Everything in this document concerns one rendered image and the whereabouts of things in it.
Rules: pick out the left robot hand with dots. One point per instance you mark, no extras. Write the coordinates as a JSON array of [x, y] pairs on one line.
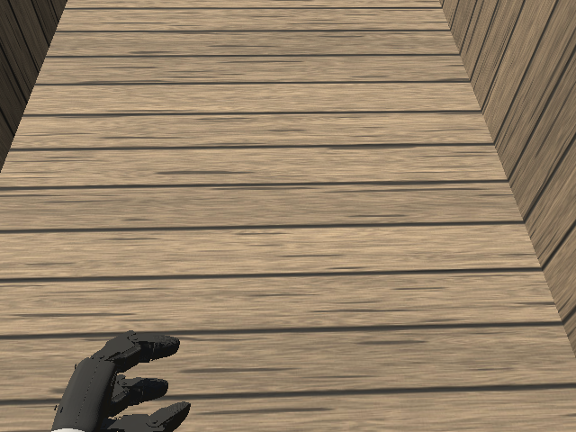
[[95, 392]]

